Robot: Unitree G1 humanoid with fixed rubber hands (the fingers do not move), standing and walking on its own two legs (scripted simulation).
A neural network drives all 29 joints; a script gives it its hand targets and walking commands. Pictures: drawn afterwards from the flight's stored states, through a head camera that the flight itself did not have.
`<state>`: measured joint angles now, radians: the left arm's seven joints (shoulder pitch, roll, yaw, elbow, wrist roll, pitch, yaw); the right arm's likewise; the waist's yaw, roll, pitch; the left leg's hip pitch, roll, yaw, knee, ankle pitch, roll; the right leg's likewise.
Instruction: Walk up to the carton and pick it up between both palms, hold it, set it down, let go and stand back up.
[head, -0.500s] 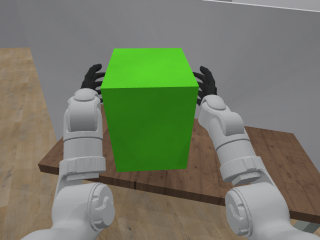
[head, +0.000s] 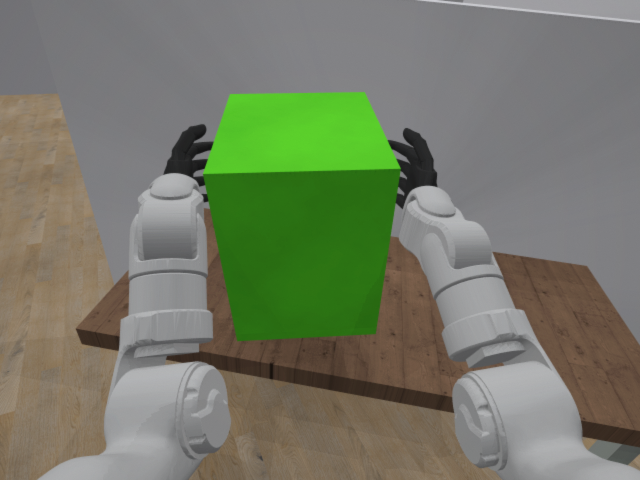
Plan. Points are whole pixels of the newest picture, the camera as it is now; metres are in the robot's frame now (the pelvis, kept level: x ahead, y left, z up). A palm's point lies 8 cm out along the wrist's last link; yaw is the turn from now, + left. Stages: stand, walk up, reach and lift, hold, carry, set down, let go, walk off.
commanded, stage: hold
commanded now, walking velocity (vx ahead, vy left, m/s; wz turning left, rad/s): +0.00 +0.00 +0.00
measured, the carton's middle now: (302, 213) +0.41 +0.01 +0.21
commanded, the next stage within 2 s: none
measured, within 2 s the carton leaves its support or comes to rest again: neither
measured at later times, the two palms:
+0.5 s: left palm (187, 197) +0.37 +0.14 +0.25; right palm (419, 201) +0.36 -0.13 +0.26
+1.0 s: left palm (182, 191) +0.37 +0.15 +0.25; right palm (415, 195) +0.37 -0.13 +0.26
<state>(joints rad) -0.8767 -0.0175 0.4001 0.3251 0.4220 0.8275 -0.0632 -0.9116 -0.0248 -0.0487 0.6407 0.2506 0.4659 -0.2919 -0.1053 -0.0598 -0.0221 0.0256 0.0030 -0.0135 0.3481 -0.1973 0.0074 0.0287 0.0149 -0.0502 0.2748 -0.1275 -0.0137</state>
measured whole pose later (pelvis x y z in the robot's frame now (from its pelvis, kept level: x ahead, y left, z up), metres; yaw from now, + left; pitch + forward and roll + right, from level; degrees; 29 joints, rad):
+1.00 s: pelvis +0.00 +0.00 +0.00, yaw +1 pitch -10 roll -1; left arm -0.85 -0.02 0.39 0.30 0.41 0.83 -0.06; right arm -0.90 -0.03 -0.03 0.62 0.27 0.46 -0.30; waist -0.12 -0.06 -0.01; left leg 0.03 0.00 -0.03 0.35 -0.20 0.01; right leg 0.04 0.02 -0.06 0.26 -0.13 -0.01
